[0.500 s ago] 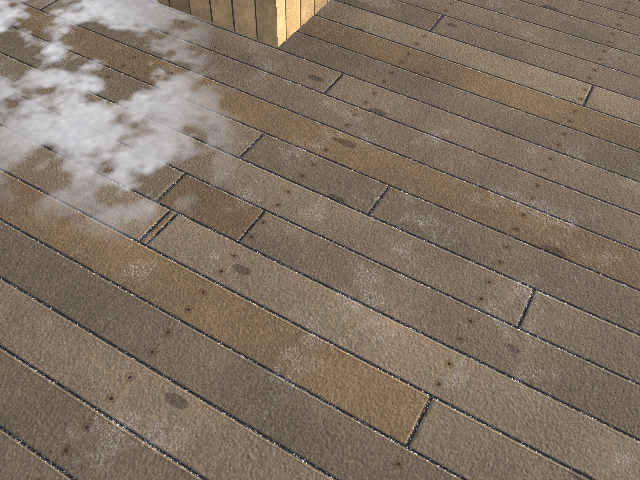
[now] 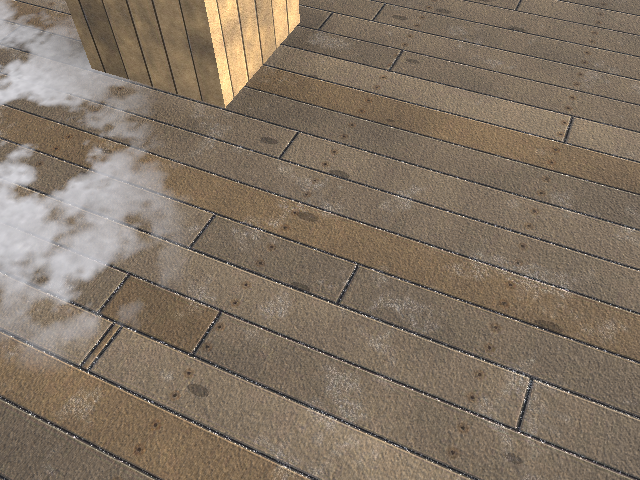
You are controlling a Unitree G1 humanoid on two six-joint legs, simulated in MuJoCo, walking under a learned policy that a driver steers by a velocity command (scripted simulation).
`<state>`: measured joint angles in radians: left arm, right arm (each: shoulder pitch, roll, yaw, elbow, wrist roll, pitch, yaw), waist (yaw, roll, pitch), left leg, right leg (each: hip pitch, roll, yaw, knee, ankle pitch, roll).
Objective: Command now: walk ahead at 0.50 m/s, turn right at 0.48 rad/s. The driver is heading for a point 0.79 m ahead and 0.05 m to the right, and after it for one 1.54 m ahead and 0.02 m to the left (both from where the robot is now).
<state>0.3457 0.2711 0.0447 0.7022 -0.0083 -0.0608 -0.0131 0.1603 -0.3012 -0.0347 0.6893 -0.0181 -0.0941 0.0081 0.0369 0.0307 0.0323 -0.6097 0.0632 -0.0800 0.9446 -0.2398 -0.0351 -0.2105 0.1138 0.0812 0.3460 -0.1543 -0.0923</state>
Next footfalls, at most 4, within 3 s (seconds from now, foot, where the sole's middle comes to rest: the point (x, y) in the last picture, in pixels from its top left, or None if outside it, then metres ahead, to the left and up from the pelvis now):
0.24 left None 0.33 0.14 -0.78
0.70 right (452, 470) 0.50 -0.19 -0.78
1.14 left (328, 466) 0.50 0.06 -0.78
1.62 right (421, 331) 0.82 -0.15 -0.78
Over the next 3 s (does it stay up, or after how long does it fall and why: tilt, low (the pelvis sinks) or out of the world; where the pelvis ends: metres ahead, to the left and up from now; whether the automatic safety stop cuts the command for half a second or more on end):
stays up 0.76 -0.04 -0.01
